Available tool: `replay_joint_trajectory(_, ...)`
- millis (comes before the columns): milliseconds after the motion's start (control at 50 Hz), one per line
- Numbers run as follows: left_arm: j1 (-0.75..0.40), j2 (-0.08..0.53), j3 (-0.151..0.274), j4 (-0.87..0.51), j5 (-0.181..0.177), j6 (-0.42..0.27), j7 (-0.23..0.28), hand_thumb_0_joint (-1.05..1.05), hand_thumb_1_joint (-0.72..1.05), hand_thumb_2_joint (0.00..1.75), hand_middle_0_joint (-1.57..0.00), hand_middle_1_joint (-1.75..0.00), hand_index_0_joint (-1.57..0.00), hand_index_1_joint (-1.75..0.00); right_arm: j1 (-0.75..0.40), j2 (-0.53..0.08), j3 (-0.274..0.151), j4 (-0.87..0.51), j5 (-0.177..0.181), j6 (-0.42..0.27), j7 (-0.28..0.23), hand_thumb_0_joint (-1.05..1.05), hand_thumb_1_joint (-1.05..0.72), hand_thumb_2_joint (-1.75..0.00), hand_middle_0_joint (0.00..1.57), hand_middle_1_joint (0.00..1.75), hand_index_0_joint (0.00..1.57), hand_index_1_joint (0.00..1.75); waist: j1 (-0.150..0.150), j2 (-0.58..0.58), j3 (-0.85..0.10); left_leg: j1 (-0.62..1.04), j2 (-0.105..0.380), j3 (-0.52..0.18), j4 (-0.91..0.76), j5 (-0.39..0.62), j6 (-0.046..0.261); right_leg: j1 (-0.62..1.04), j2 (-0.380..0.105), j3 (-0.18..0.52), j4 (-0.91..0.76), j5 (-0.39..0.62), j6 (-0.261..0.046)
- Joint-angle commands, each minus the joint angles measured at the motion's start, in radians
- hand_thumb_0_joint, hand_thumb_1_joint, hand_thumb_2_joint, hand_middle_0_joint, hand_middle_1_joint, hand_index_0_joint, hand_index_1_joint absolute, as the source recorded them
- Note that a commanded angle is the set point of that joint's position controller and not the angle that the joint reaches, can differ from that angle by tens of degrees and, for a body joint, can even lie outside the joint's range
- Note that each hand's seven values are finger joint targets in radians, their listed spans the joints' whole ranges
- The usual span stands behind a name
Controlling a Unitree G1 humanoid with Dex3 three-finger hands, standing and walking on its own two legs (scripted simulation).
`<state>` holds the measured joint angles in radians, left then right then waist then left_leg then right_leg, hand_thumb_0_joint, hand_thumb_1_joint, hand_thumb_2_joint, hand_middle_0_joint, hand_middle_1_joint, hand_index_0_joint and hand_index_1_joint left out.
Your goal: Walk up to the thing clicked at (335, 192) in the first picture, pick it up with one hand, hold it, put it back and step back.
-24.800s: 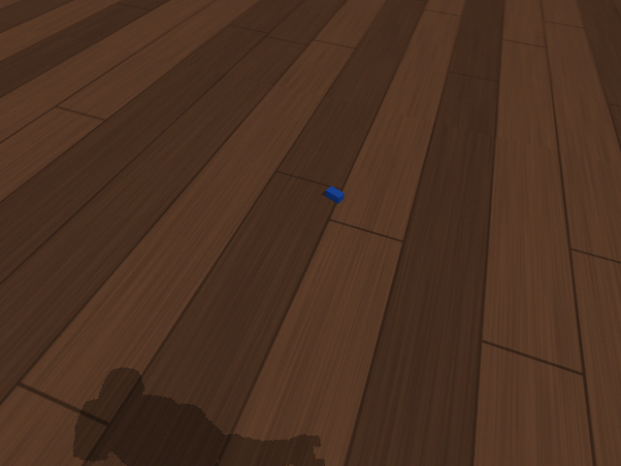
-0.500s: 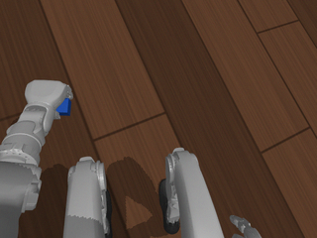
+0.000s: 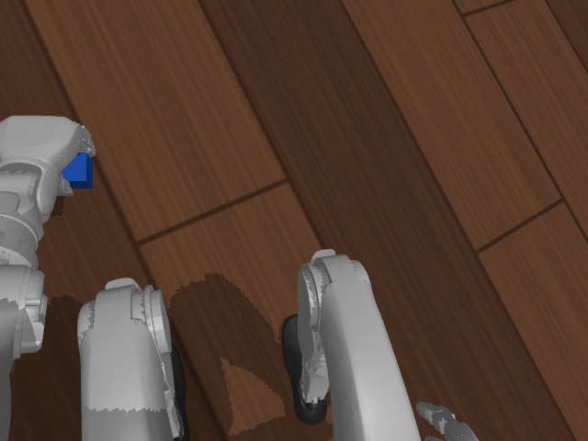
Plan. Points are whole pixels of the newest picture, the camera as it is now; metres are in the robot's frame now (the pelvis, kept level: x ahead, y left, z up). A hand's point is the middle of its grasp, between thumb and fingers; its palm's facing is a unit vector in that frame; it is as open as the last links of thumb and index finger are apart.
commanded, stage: crouch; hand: left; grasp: from above
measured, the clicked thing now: (60, 170) +0.49 +0.25 -0.20
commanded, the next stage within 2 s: lower in 0.48 s
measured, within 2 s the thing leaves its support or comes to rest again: rests again in 1.96 s
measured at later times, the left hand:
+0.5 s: hand (62, 173) +0.49 +0.25 -0.20, palm faces -0.47 +0.00 -0.88, open 7.1 cm
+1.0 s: hand (72, 182) +0.49 +0.25 -0.25, palm faces -0.49 +0.00 -0.87, open 7.1 cm
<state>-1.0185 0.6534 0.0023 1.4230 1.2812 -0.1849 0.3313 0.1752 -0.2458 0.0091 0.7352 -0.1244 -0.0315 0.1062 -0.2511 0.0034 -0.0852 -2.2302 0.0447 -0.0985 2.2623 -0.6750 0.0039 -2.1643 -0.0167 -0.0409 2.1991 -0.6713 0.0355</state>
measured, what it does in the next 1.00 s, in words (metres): lowers itself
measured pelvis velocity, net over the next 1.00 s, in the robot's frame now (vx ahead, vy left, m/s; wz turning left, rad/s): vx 0.00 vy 0.00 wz -0.06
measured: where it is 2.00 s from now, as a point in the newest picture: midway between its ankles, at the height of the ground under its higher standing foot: (241, 403)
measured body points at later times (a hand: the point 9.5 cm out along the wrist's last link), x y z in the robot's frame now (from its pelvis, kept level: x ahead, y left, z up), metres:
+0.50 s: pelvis +0.00 +0.00 -0.04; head +0.25 +0.06 +0.33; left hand +0.51 +0.25 -0.15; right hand +0.02 -0.27 -0.14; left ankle +0.08 +0.13 -0.34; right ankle +0.10 -0.13 -0.34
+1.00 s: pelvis +0.00 +0.00 -0.06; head +0.27 +0.07 +0.30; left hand +0.51 +0.25 -0.20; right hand +0.02 -0.27 -0.14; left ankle +0.08 +0.13 -0.34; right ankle +0.10 -0.13 -0.34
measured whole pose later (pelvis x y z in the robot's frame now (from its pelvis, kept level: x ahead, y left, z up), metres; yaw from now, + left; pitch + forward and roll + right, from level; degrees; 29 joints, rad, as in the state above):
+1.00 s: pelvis +0.00 +0.00 -0.06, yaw -3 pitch +34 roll -9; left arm -1.07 0.82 0.04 1.56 1.35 -0.25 0.42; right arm 0.16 -0.27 0.13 0.71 -0.18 -0.06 0.14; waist -0.32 -0.05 0.02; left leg -2.37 0.03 -0.17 2.46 -0.69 -0.01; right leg -2.28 0.00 -0.09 2.36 -0.67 0.04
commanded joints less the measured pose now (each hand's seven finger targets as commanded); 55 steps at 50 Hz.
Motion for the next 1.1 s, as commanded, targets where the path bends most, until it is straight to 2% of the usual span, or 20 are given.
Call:
replay_joint_trajectory(0, -0.380, 0.246, 0.042, -0.131, -0.006, -0.015, 0.044, 0.00, 0.88, 0.25, -1.21, -0.22, -1.24, -0.18, 0.217, -0.241, -0.064, -0.014, -0.001, -0.008, -0.013, 0.00, -0.91, -0.90, 0.20, 0.30, 0.20, 0.30, -0.016, 0.261, -0.703, 0.498, -0.037, 0.073, -0.204, 0.172, 0.017, 0.336, 0.042, -0.080, -0.209, 0.202, -0.071)
replay_joint_trajectory(60, -0.419, 0.274, 0.052, -0.143, -0.001, -0.021, 0.053, 0.00, 0.88, 0.22, -1.20, -0.21, -1.24, -0.17, 0.213, -0.252, -0.051, -0.011, -0.003, -0.010, -0.012, 0.00, -0.91, -0.90, 0.20, 0.30, 0.20, 0.30, -0.016, 0.307, -0.698, 0.521, -0.034, 0.058, -0.200, 0.174, 0.011, 0.286, 0.038, -0.091, -0.175, 0.202, -0.077)
replay_joint_trajectory(80, -0.416, 0.265, 0.044, -0.128, 0.002, -0.021, 0.054, 0.00, 0.88, 0.22, -1.20, -0.21, -1.24, -0.18, 0.211, -0.249, -0.049, -0.015, -0.006, -0.008, -0.010, 0.00, -0.91, -0.90, 0.20, 0.30, 0.20, 0.30, -0.030, 0.310, -0.699, 0.514, -0.036, 0.064, -0.186, 0.173, 0.013, 0.296, 0.043, -0.092, -0.177, 0.205, -0.075)
replay_joint_trajectory(140, -0.402, 0.274, 0.045, -0.079, -0.002, -0.023, 0.060, 0.00, 0.88, 0.21, -1.19, -0.21, -1.23, -0.17, 0.212, -0.253, -0.039, -0.016, -0.011, -0.010, -0.008, 0.00, -0.91, -0.90, 0.20, 0.30, 0.20, 0.30, -0.042, 0.270, -0.654, 0.456, -0.036, 0.066, -0.166, 0.144, 0.019, 0.289, 0.045, -0.096, -0.176, 0.182, -0.070)
replay_joint_trajectory(220, -0.428, 0.316, 0.054, -0.108, 0.007, -0.030, 0.062, 0.00, 0.86, 0.21, -1.18, -0.21, -1.21, -0.17, 0.212, -0.260, -0.029, -0.011, -0.014, -0.011, -0.009, 0.00, -0.91, -0.90, 0.20, 0.30, 0.20, 0.30, -0.032, 0.311, -0.674, 0.451, -0.036, 0.066, -0.155, 0.128, 0.016, 0.280, 0.046, -0.100, -0.160, 0.164, -0.073)
replay_joint_trajectory(300, -0.418, 0.301, 0.044, -0.097, 0.003, -0.030, 0.060, 0.00, 0.88, 0.23, -1.21, -0.21, -1.24, -0.18, 0.220, -0.258, -0.017, -0.008, -0.017, -0.012, -0.004, 0.00, -0.91, -0.90, 0.20, 0.30, 0.20, 0.30, -0.048, 0.295, -0.666, 0.425, -0.034, 0.065, -0.130, 0.161, 0.020, 0.300, 0.051, -0.103, -0.143, 0.206, -0.068)
replay_joint_trajectory(340, -0.410, 0.322, 0.053, -0.098, 0.005, -0.027, 0.062, 0.00, 0.90, 0.22, -1.21, -0.21, -1.24, -0.18, 0.223, -0.265, -0.015, -0.008, -0.016, -0.010, -0.005, 0.00, -0.91, -0.90, 0.20, 0.30, 0.20, 0.30, -0.039, 0.309, -0.676, 0.442, -0.032, 0.063, -0.125, 0.179, 0.018, 0.300, 0.050, -0.107, -0.140, 0.221, -0.068)
replay_joint_trajectory(380, -0.411, 0.289, 0.033, -0.081, 0.002, -0.026, 0.059, 0.00, 0.91, 0.22, -1.22, -0.21, -1.25, -0.18, 0.224, -0.264, -0.013, -0.007, -0.016, -0.009, -0.003, 0.00, -0.91, -0.90, 0.20, 0.30, 0.20, 0.30, -0.054, 0.291, -0.654, 0.437, -0.031, 0.057, -0.121, 0.168, 0.018, 0.283, 0.052, -0.113, -0.135, 0.214, -0.069)
replay_joint_trajectory(420, -0.423, 0.320, 0.048, -0.083, 0.004, -0.027, 0.060, 0.00, 0.91, 0.22, -1.22, -0.21, -1.25, -0.18, 0.222, -0.273, -0.009, -0.009, -0.016, -0.011, -0.001, 0.00, -0.91, -0.90, 0.20, 0.30, 0.20, 0.30, -0.051, 0.320, -0.647, 0.431, -0.032, 0.052, -0.120, 0.168, 0.015, 0.263, 0.048, -0.117, -0.122, 0.212, -0.070)
replay_joint_trajectory(540, -0.414, 0.333, 0.049, -0.104, 0.005, -0.033, 0.062, 0.00, 0.91, 0.21, -1.22, -0.20, -1.25, -0.17, 0.218, -0.274, 0.000, -0.017, -0.017, -0.006, 0.002, 0.00, -0.91, -0.90, 0.20, 0.30, 0.20, 0.30, -0.043, 0.328, -0.661, 0.431, -0.033, 0.057, -0.100, 0.191, 0.016, 0.281, 0.050, -0.115, -0.114, 0.239, -0.068)
replay_joint_trajectory(660, -0.393, 0.320, 0.032, -0.012, 0.013, -0.038, 0.063, 0.00, 0.87, 0.23, -1.21, -0.20, -1.24, -0.18, 0.211, -0.275, 0.013, -0.016, -0.023, -0.007, 0.007, 0.00, -0.91, -0.90, 0.20, 0.30, 0.20, 0.30, -0.069, 0.289, -0.590, 0.386, -0.031, 0.045, -0.082, 0.161, 0.020, 0.249, 0.056, -0.127, -0.104, 0.214, -0.068)
replay_joint_trajectory(700, -0.406, 0.325, 0.034, -0.015, 0.016, -0.049, 0.067, 0.00, 0.88, 0.24, -1.23, -0.19, -1.25, -0.17, 0.216, -0.278, 0.020, -0.019, -0.029, -0.010, 0.009, 0.00, -0.91, -0.90, 0.20, 0.30, 0.20, 0.30, -0.081, 0.285, -0.580, 0.368, -0.032, 0.046, -0.070, 0.160, 0.023, 0.261, 0.056, -0.126, -0.105, 0.219, -0.063)
replay_joint_trajectory(740, -0.412, 0.365, 0.053, -0.036, 0.024, -0.058, 0.074, 0.00, 0.89, 0.24, -1.23, -0.21, -1.26, -0.18, 0.215, -0.286, 0.024, -0.016, -0.033, -0.014, 0.009, 0.00, -0.91, -0.90, 0.20, 0.30, 0.20, 0.30, -0.066, 0.311, -0.595, 0.389, -0.033, 0.044, -0.070, 0.171, 0.018, 0.253, 0.054, -0.129, -0.092, 0.221, -0.065)
replay_joint_trajectory(820, -0.399, 0.351, 0.049, -0.040, 0.037, -0.068, 0.097, 0.00, 0.91, 0.25, -1.24, -0.23, -1.27, -0.20, 0.210, -0.287, 0.029, -0.026, -0.040, -0.019, 0.014, 0.00, -0.91, -0.90, 0.20, 0.30, 0.20, 0.30, -0.074, 0.361, -0.629, 0.441, -0.028, 0.033, -0.061, 0.209, 0.009, 0.238, 0.057, -0.142, -0.063, 0.253, -0.068)
replay_joint_trajectory(840, -0.414, 0.365, 0.056, -0.032, 0.034, -0.071, 0.105, 0.00, 0.92, 0.25, -1.24, -0.25, -1.27, -0.22, 0.212, -0.293, 0.031, -0.024, -0.043, -0.019, 0.015, 0.00, -0.91, -0.90, 0.20, 0.30, 0.20, 0.30, -0.086, 0.345, -0.617, 0.412, -0.030, 0.035, -0.048, 0.197, 0.015, 0.240, 0.059, -0.140, -0.072, 0.250, -0.063)
replay_joint_trajectory(920, -0.417, 0.394, 0.072, -0.031, 0.048, -0.072, 0.133, 0.00, 0.89, 0.26, -1.23, -0.22, -1.25, -0.20, 0.216, -0.298, 0.039, -0.022, -0.054, -0.027, 0.014, 0.00, -0.91, -0.90, 0.20, 0.30, 0.20, 0.30, -0.081, 0.359, -0.612, 0.408, -0.028, 0.035, -0.040, 0.185, 0.015, 0.235, 0.060, -0.141, -0.066, 0.242, -0.063)
replay_joint_trajectory(960, -0.416, 0.388, 0.073, -0.009, 0.050, -0.068, 0.142, 0.00, 0.92, 0.26, -1.23, -0.25, -1.26, -0.22, 0.223, -0.301, 0.046, -0.020, -0.063, -0.036, 0.022, 0.00, -0.91, -0.90, 0.20, 0.30, 0.20, 0.30, -0.104, 0.358, -0.582, 0.394, -0.027, 0.034, -0.023, 0.186, 0.016, 0.231, 0.059, -0.147, -0.056, 0.246, -0.061)
replay_joint_trajectory(1000, -0.396, 0.430, 0.097, -0.035, 0.048, -0.063, 0.154, 0.00, 0.90, 0.27, -1.22, -0.25, -1.25, -0.23, 0.217, -0.303, 0.048, -0.025, -0.060, -0.038, 0.022, 0.00, -0.91, -0.90, 0.20, 0.30, 0.20, 0.30, -0.075, 0.389, -0.616, 0.405, -0.029, 0.032, -0.034, 0.201, 0.012, 0.245, 0.059, -0.146, -0.047, 0.255, -0.065)
replay_joint_trajectory(1040, -0.407, 0.410, 0.093, -0.037, 0.052, -0.057, 0.158, 0.00, 0.91, 0.25, -1.21, -0.22, -1.24, -0.18, 0.220, -0.308, 0.044, -0.029, -0.063, -0.040, 0.022, 0.00, -0.90, -0.89, 0.20, 0.30, 0.20, 0.30, -0.090, 0.391, -0.629, 0.430, -0.027, 0.025, -0.031, 0.215, 0.008, 0.225, 0.058, -0.154, -0.037, 0.262, -0.067)
replay_joint_trajectory(1080, -0.381, 0.351, 0.055, 0.070, 0.045, -0.048, 0.154, 0.00, 0.88, 0.24, -1.19, -0.22, -1.22, -0.18, 0.207, -0.300, 0.056, -0.025, -0.068, -0.047, 0.030, 0.00, -0.90, -0.89, 0.20, 0.30, 0.20, 0.30, -0.123, 0.358, -0.546, 0.388, -0.024, 0.020, -0.016, 0.179, 0.012, 0.192, 0.063, -0.160, -0.031, 0.242, -0.066)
